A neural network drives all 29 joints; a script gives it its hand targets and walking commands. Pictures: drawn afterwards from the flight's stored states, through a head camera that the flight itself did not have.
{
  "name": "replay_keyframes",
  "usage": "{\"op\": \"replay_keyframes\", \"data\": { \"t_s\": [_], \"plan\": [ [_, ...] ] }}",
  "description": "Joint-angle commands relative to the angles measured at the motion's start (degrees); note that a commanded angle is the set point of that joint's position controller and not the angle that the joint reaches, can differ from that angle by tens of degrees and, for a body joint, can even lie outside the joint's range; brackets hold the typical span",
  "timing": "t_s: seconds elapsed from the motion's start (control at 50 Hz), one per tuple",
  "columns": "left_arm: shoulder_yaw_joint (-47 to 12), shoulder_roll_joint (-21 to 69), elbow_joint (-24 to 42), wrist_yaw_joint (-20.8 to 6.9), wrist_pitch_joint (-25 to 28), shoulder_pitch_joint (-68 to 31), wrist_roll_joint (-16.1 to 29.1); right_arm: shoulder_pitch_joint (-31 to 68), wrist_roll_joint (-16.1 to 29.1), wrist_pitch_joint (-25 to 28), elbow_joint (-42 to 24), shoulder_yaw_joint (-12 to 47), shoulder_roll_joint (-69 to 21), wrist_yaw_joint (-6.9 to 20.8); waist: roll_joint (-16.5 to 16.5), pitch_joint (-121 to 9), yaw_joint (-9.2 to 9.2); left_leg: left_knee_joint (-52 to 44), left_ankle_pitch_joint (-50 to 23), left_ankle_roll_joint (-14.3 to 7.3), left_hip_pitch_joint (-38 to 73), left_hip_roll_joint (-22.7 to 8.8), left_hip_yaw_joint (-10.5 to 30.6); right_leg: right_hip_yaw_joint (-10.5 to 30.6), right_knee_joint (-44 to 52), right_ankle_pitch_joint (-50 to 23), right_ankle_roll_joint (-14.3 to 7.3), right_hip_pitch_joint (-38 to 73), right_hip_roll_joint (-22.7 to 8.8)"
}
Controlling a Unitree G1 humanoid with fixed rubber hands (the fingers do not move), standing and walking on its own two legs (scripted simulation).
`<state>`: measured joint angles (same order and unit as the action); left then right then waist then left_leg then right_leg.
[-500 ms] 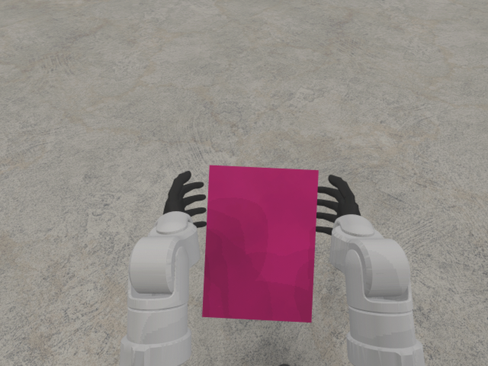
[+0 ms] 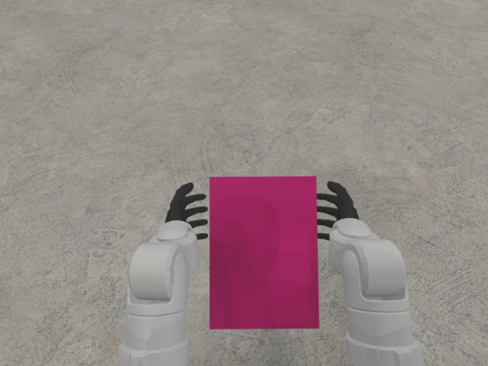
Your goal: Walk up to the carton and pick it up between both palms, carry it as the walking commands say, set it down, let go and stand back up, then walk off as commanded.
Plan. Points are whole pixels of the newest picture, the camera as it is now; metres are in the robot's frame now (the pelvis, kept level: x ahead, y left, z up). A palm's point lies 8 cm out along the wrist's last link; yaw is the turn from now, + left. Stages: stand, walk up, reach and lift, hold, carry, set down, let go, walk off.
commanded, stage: carry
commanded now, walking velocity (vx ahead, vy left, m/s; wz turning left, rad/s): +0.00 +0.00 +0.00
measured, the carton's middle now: (259, 240) +0.35 +0.00 -0.04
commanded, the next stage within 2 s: none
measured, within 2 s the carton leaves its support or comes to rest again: neither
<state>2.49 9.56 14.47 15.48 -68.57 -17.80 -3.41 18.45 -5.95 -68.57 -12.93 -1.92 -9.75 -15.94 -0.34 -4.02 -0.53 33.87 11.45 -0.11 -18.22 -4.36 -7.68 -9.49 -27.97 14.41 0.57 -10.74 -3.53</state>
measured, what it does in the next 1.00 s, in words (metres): walks ahead: left foot, then right foot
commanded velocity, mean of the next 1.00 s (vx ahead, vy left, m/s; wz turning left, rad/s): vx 0.00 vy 0.00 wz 0.00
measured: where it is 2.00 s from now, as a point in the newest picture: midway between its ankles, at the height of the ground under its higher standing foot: outside the picture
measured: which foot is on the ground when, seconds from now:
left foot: down 0.00-0.04, up 0.06-0.14, down 0.16-0.38, up 0.40-0.52, down 0.54-1.00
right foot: down 0.00-0.14, up 0.16-0.32, down 0.34-1.00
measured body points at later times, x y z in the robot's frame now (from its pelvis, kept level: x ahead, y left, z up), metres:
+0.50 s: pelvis +0.15 -0.04 -0.02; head +0.20 -0.05 +0.42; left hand +0.47 +0.09 +0.03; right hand +0.47 -0.16 +0.02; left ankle +0.08 +0.08 -0.74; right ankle +0.23 -0.12 -0.75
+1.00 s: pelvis +0.19 -0.02 -0.02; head +0.17 -0.03 +0.43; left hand +0.50 +0.11 +0.02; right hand +0.51 -0.14 +0.01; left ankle +0.12 +0.09 -0.75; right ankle +0.23 -0.12 -0.75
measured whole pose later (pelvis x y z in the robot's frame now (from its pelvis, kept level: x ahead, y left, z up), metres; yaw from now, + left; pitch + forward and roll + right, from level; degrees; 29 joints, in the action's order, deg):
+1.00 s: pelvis +0.19 -0.02 -0.02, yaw +4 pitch +3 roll +0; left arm 5.4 9.2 -13.8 9.0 -45.5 -16.5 -9.1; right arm 15.6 -9.2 -46.1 12.2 -5.5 -8.9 -9.3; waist -0.7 -6.5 0.8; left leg 32.2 22.9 0.3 -11.9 -1.6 -4.7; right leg -6.1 -34.1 14.3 -1.8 -22.6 -1.8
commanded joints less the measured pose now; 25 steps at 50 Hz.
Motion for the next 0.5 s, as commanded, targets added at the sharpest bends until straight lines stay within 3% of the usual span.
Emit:
{"op": "replay_keyframes", "data": {
  "t_s": [0.0, 0.02, 0.04, 0.06, 0.08, 0.1, 0.12, 0.14, 0.16, 0.18, 0.2, 0.22, 0.24, 0.26, 0.28, 0.3, 0.32, 0.34, 0.36, 0.38, 0.4, 0.42, 0.44, 0.48],
  "plan": [
    [-28.3, 61.9, 9.4, -11.7, 2.5, -20.0, 17.7, 16.4, 17.6, 3.5, -9.8, 24.5, -59.3, 10.9, 7.0, -22.7, 0.03, 6.3, -28.6, -0.5, -1.9, 1.7, -3.0, 1.4, -4.0, -59.6, -1.5, 21.6, -3.2],
    [-27.8, 61.5, 9.3, -11.7, 2.7, -18.6, 17.6, 15.9, 17.9, 3.8, -9.8, 25.3, -59.6, 10.9, 13.3, -21.2, 0.01, 0.5, -1.4, -0.7, -12.3, 5.7, -5.9, 4.9, -9.0, -79.8, -2.9, 29.9, -6.7],
    [-27.4, 61.9, 7.3, -11.6, 2.4, -16.9, 17.0, 17.6, 18.5, 3.9, -11.6, 25.7, -59.1, 11.1, 14.8, -19.7, -0.07, -9.7, 9.7, -1.0, -15.1, 7.6, -7.8, 4.5, -13.5, -89.7, -3.2, 32.8, -8.2],
    [-26.3, 61.5, 6.9, -11.4, 2.5, -15.2, 16.8, 17.3, 18.9, 4.2, -10.5, 25.4, -59.3, 11.1, 12.2, -20.1, -0.25, -16.1, 5.1, -1.0, -8.9, 9.3, -9.8, 3.8, -17.1, -90.0, -1.8, 28.6, -7.3],
    [-24.6, 59.3, 4.8, -10.9, 2.5, -12.7, 15.1, 15.6, 18.7, 3.8, -8.2, 25.7, -58.4, 11.2, 8.1, -22.2, 0.87, -18.6, -11.0, -1.9, 7.2, 7.4, -8.1, 2.4, -22.3, -72.6, 0.2, 15.2, -6.5],
    [-24.1, 59.5, 3.5, -10.8, 2.7, -13.2, 14.9, 16.8, 18.6, 3.7, -8.4, 25.5, -58.2, 11.4, 0.6, -24.6, 1.88, -10.8, -45.4, -5.3, 29.1, 0.3, 0.8, 0.6, -26.9, -29.9, 2.1, -8.2, -2.8],
    [-24.6, 59.4, 3.4, -10.5, 3.0, -13.7, 14.9, 15.0, 18.7, 3.9, -8.3, 24.9, -58.5, 11.5, -10.7, -22.4, 3.16, -4.1, -80.3, -9.5, 47.4, -8.3, 10.6, 1.5, -32.3, 21.8, 1.5, -33.4, 5.4],
    [-24.9, 59.9, 2.9, -10.6, 2.8, -13.0, 14.8, 15.1, 18.9, 4.0, -9.2, 24.9, -59.2, 11.6, -7.0, -21.3, 2.32, -3.7, -80.9, -11.6, 43.3, -12.5, 15.2, 7.0, -32.6, 24.0, 0.3, -33.1, 3.7],
    [-24.2, 59.5, 2.1, -11.0, 2.5, -13.6, 15.0, 14.1, 18.5, 3.7, -8.8, 23.9, -59.1, 11.6, -4.9, -16.0, 3.07, -3.6, -75.8, -11.4, 42.5, -12.4, 15.0, 7.8, -27.7, 25.1, -0.6, -38.5, 4.1],
    [-23.0, 58.4, -0.2, -10.9, 2.2, -12.9, 14.6, 13.0, 17.5, 3.3, -6.1, 23.2, -58.2, 11.0, -5.1, -13.9, 3.32, -2.7, -67.7, -10.1, 46.1, -13.2, 13.8, 10.0, -20.6, 24.1, -1.1, -44.5, 2.5],
    [-21.8, 57.7, -2.2, -10.6, 1.8, -11.9, 13.0, 13.2, 17.2, 2.7, -4.6, 23.8, -57.9, 11.1, -4.3, -11.9, 2.78, -4.2, -56.1, -9.3, 41.3, -11.2, 9.2, 9.0, -15.7, 19.7, -0.9, -42.8, 1.3],
    [-21.5, 57.4, -1.9, -10.4, 2.0, -10.0, 12.6, 12.2, 17.0, 3.0, -5.7, 24.1, -56.4, 11.2, -5.6, -11.7, 2.28, -4.8, -47.9, -8.3, 34.8, -8.2, 4.2, 5.1, -10.3, 14.3, -0.2, -36.4, 2.0],
    [-22.3, 57.7, -1.1, -10.6, 2.2, -12.9, 13.4, 11.6, 16.2, 3.4, -4.1, 22.6, -56.5, 11.1, -8.4, -13.5, 1.84, -5.0, -41.9, -7.5, 26.3, -8.1, 1.6, 2.5, -6.8, 6.2, -0.3, -24.9, 2.0],
    [-23.8, 59.1, 1.6, -11.0, 2.6, -15.2, 14.6, 11.5, 16.8, 3.7, -4.5, 23.3, -58.1, 11.1, -8.5, -15.2, 1.17, -4.5, -34.7, -5.8, 17.0, -7.7, -0.2, 2.3, -2.4, -5.7, -1.1, -13.2, 1.7],
    [-23.7, 60.5, 0.4, -11.2, 2.3, -15.4, 14.5, 10.7, 16.4, 3.5, -3.1, 23.1, -58.5, 11.1, -8.1, -16.9, 0.25, -0.2, -31.5, -4.1, 11.2, -5.3, -3.3, 5.2, 0.7, -13.6, -3.3, -5.3, -0.3],
    [-24.1, 61.8, 1.2, -11.6, 2.4, -17.8, 14.6, 13.7, 16.7, 3.4, -3.3, 22.9, -58.5, 11.6, -5.2, -20.2, -0.25, 5.5, -27.3, -2.3, 9.7, -3.2, -4.1, 8.3, 0.7, -22.7, -5.6, -0.5, -2.3],
    [-24.4, 61.8, 1.2, -11.8, 2.4, -18.9, 15.0, 14.1, 16.5, 3.6, -2.7, 22.4, -58.1, 11.4, 1.6, -22.8, -0.34, 13.7, -11.4, -0.4, 2.7, 0.5, -2.6, 17.6, 0.1, -43.5, -7.8, 7.3, -8.1],
    [-24.9, 63.2, 2.1, -12.0, 3.2, -19.2, 14.9, 19.6, 17.8, 4.0, -6.6, 25.5, -58.5, 11.8, 14.3, -23.8, -0.49, 23.2, 18.3, 1.3, -1.8, 6.3, 0.1, 30.7, 2.6, -68.9, -11.6, 10.3, -16.6],
    [-24.9, 64.4, 2.5, -12.0, 3.7, -17.9, 15.4, 21.9, 19.6, 4.5, -9.4, 26.0, -59.0, 12.0, 12.1, -24.7, -0.21, 16.2, 23.6, 0.4, 0.0, 4.4, 5.6, 28.9, 0.8, -68.6, -13.0, 11.7, -16.8],
    [-23.6, 64.7, 0.9, -12.6, 4.3, -17.4, 15.0, 23.4, 19.7, 5.1, -9.3, 26.2, -59.3, 12.1, 13.3, -22.9, -0.3, 15.7, 25.0, 0.7, -4.6, 3.4, 6.2, 26.0, 0.5, -64.6, -12.3, 14.5, -17.3],
    [-23.6, 63.7, 1.0, -12.8, 4.8, -17.3, 14.7, 22.6, 19.0, 5.5, -7.2, 25.9, -59.5, 12.0, 11.5, -23.1, 0.11, 11.8, 25.3, 0.6, -7.3, 1.5, 7.1, 23.6, -0.4, -58.1, -11.1, 16.5, -16.3],
    [-23.5, 63.6, 0.1, -12.8, 5.7, -15.6, 14.0, 22.0, 18.8, 6.0, -7.4, 26.4, -59.5, 12.3, 11.4, -25.4, 0.44, 4.8, 24.7, 0.3, -3.0, 1.1, 6.2, 21.9, 1.2, -43.6, -9.6, 12.4, -15.1],
    [-22.6, 63.0, 0.2, -12.9, 7.0, -16.6, 13.8, 23.3, 18.6, 6.8, -6.0, 26.2, -60.0, 12.7, 13.9, -27.1, 0.95, -0.7, 16.8, -0.2, 4.2, 2.4, 3.9, 18.4, 1.6, -32.4, -7.4, 7.0, -12.0],
    [-23.8, 64.3, 2.1, -13.1, 8.3, -17.0, 14.2, 20.0, 18.4, 8.1, -4.8, 25.3, -61.8, 13.2, 7.3, -29.2, 0.88, -5.1, 4.7, -1.5, 12.1, 2.2, 3.9, 14.4, 2.4, -18.8, -4.6, 2.2, -8.4]
  ]
}}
